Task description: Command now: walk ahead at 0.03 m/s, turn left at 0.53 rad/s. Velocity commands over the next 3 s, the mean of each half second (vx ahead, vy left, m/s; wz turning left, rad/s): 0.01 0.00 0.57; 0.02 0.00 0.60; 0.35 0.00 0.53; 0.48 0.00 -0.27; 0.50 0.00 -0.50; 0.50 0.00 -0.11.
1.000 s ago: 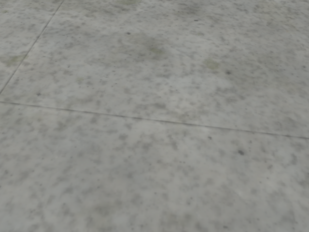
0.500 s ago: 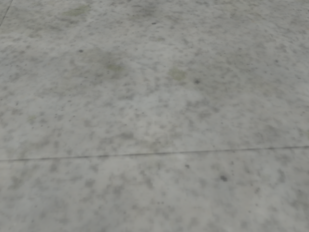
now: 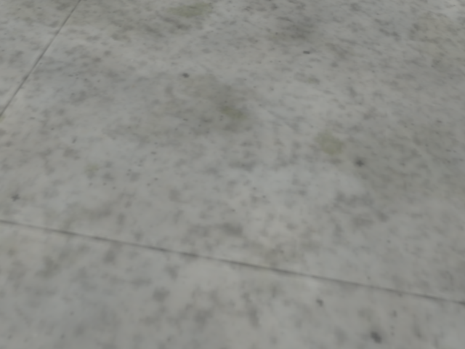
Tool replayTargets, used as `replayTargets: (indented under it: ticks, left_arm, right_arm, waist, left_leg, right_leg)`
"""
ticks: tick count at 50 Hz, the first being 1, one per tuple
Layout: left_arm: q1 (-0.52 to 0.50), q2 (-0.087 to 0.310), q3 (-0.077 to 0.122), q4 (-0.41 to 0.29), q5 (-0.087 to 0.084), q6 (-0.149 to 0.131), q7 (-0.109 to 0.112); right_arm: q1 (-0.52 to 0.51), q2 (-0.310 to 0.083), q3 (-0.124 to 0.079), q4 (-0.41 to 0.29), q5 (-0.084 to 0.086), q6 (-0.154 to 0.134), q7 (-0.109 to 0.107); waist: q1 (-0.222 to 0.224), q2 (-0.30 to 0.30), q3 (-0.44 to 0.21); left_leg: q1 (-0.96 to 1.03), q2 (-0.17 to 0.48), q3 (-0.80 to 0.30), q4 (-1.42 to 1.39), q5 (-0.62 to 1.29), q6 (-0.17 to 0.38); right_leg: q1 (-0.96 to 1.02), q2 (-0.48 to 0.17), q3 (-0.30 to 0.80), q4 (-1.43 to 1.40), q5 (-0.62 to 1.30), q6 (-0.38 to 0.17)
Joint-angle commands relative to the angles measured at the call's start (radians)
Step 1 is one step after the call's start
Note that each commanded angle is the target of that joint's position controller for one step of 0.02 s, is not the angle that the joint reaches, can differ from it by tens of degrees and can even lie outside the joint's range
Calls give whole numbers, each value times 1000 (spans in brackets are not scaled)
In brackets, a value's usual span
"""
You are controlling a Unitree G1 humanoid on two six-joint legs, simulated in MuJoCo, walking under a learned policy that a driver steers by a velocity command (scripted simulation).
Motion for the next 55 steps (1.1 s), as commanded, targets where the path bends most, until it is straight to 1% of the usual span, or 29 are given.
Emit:
replayTargets:
  ticks: [1, 4, 6, 7, 8, 9, 10, 11, 13, 16, 19, 25, 27, 28, 29, 30, 31, 32, 33, 35, 40, 46, 49, 50, 51, 52, 53, 54, 55]
  left_arm:
    - [44, 82, 24, -46, -3, -17, 0]
    - [59, 91, 31, -45, -9, -35, -11]
    - [121, 97, 40, -25, -10, -48, -20]
    - [149, 146, 55, -22, 2, -49, -18]
    - [129, 248, 76, -30, 29, -39, -11]
    - [96, 219, 71, -51, 58, -40, -13]
    - [40, 165, 55, -80, 51, -44, -7]
    - [0, 130, 47, -89, 32, -43, -2]
    - [-4, 109, 37, -93, 6, -38, 5]
    - [59, 125, 41, -84, 15, -21, 15]
    - [94, 161, 56, -78, 13, -10, 17]
    - [60, 205, 77, -79, -12, -9, -8]
    - [37, 200, 77, -74, -33, -12, -11]
    - [83, 168, 69, -53, -33, -16, -15]
    - [109, 117, 55, -56, 2, -19, -20]
    - [48, 75, 35, -121, 41, -22, -17]
    - [-25, 127, 51, -133, 22, -25, -9]
    - [-31, 147, 58, -130, 0, -21, -7]
    - [-11, 147, 64, -112, 0, -18, -1]
    - [12, 153, 69, -99, 14, -14, 6]
    - [4, 98, 49, -106, 4, -19, -5]
    - [-9, 110, 50, -124, -7, -35, -24]
    - [49, 107, 56, -117, -20, -50, -37]
    - [86, 108, 60, -106, -20, -55, -36]
    - [156, 154, 72, -101, -8, -58, -28]
    - [226, 245, 89, -82, 20, -59, -31]
    - [183, 232, 87, -94, 34, -76, -37]
    - [125, 180, 72, -109, 21, -84, -28]
    - [93, 149, 62, -119, 5, -85, -18]
  right_arm:
    - [-19, -168, -50, -80, 1, 3, -12]
    - [-28, -164, -50, -89, 6, 16, -11]
    - [-48, -156, -48, -96, 19, 26, -13]
    - [-25, -127, -39, -98, 19, 28, -15]
    - [-16, -82, -29, -126, 17, 23, -11]
    - [-14, -142, -48, -127, 4, 9, -6]
    - [17, -191, -67, -101, 4, 6, -1]
    - [43, -187, -71, -72, 10, 15, -1]
    - [55, -136, -59, -55, 10, 34, -5]
    - [-29, -96, -41, -99, 27, 35, 2]
    - [-76, -79, -29, -131, 23, 33, 12]
    - [-54, -94, -33, -145, 21, 45, 37]
    - [7, -91, -41, -125, 21, 47, 44]
    - [47, -114, -52, -110, 18, 46, 37]
    - [88, -206, -79, -113, 20, 42, 23]
    - [79, -296, -88, -143, -5, 29, 18]
    - [107, -245, -77, -136, -29, 4, 28]
    - [59, -217, -63, -125, -26, -12, 27]
    - [-2, -192, -59, -125, -8, -16, 19]
    - [-60, -161, -41, -133, 12, -9, 7]
    - [-38, -174, -44, -121, 7, 1, -9]
    - [-50, -196, -52, -123, 9, 13, 3]
    - [-69, -181, -44, -124, 26, 18, 4]
    - [-70, -161, -37, -122, 29, 17, 1]
    - [-46, -105, -19, -122, 21, 12, 0]
    - [-48, -78, -14, -156, 29, 1, 1]
    - [-80, -146, -32, -168, 18, -16, 0]
    - [-67, -186, -47, -150, 16, -20, 4]
    - [-31, -183, -51, -122, 12, -17, 6]
  waist:
    - [11, 162, -183]
    - [11, 179, -170]
    - [50, 172, -163]
    - [47, 108, -167]
    - [1, -176, -126]
    - [15, -274, -112]
    - [-5, -185, -111]
    - [-20, -127, -100]
    - [-4, -110, -82]
    - [47, -150, -74]
    - [79, -174, -105]
    - [67, -195, -115]
    - [21, -173, -119]
    - [11, -115, -132]
    - [18, 104, -152]
    - [17, 336, -147]
    - [-58, 225, -212]
    - [-24, 185, -161]
    - [7, 143, -131]
    - [35, 140, -122]
    - [23, 141, -142]
    - [6, 174, -123]
    - [43, 164, -134]
    - [68, 143, -121]
    - [83, 30, -152]
    - [76, -210, -118]
    - [68, -205, -31]
    - [44, -170, 6]
    - [29, -152, 8]
  left_leg:
    - [125, 224, -295, -152, -96, 155]
    - [146, 220, -354, -128, -102, 139]
    - [112, 180, -347, -78, -97, 100]
    - [37, 128, -300, 5, -192, 53]
    - [-158, -25, -106, 211, -401, -9]
    - [-212, -36, -38, 470, -519, -57]
    - [-202, 3, -57, 615, -465, -76]
    - [-202, 10, -40, 673, -408, -92]
    - [-243, 23, -19, 770, -333, -127]
    - [-271, 55, 53, 669, -282, -158]
    - [-220, 100, 80, 522, -302, -168]
    - [3, 106, 171, 236, -278, -110]
    - [124, 84, 201, 30, -132, -57]
    - [247, 71, 173, -68, -18, -22]
    - [436, 231, -65, -100, 287, 45]
    - [473, 474, -396, -74, 561, 255]
    - [421, 486, -397, -105, 471, 334]
    - [379, 420, -299, -113, 379, 279]
    - [346, 355, -232, -111, 292, 216]
    - [280, 302, -184, -107, 319, 176]
    - [277, 266, -204, -96, 215, 173]
    - [216, 259, -345, -74, 115, 175]
    - [148, 204, -396, -79, -247, 143]
    - [67, 163, -378, -53, -382, 111]
    - [-78, 95, -295, 116, -545, 54]
    - [-298, -52, -69, 363, -556, 3]
    - [-380, 38, -82, 527, -472, -19]
    - [-392, 72, -68, 594, -388, -32]
    - [-393, 84, -46, 632, -328, -54]
  right_leg:
    - [83, 23, -20, -83, 38, 8]
    - [122, 29, -21, -211, 46, -14]
    - [242, 24, -44, -414, 160, -46]
    - [336, -88, 36, -489, 182, -85]
    - [382, -298, 283, -553, 256, -211]
    - [316, -419, 424, -586, 370, -330]
    - [303, -397, 348, -561, 415, -328]
    - [304, -330, 238, -533, 428, -280]
    - [344, -273, 124, -507, 477, -248]
    - [421, -252, 35, -512, 523, -268]
    - [486, -292, 13, -503, 553, -288]
    - [420, -331, -59, -470, 570, -274]
    - [382, -316, -102, -393, 530, -223]
    - [310, -282, -153, -308, 437, -162]
    - [96, -192, -249, -70, 154, -65]
    - [-181, -45, -226, 166, -307, 11]
    - [-182, -41, -77, 326, -322, 12]
    - [-190, -59, -51, 360, -238, -1]
    - [-191, -69, -43, 332, -148, -6]
    - [-137, -55, -47, 308, -41, 7]
    - [-64, -15, -46, 85, 38, 23]
    - [73, 25, -29, -137, 0, 2]
    - [231, 33, -52, -350, 87, -38]
    - [341, 15, -54, -447, 134, -63]
    - [504, -148, 96, -497, 38, -123]
    - [542, -343, 414, -613, -211, -253]
    - [449, -418, 544, -667, -325, -322]
    - [419, -379, 454, -668, -326, -299]
    - [430, -325, 362, -666, -279, -258]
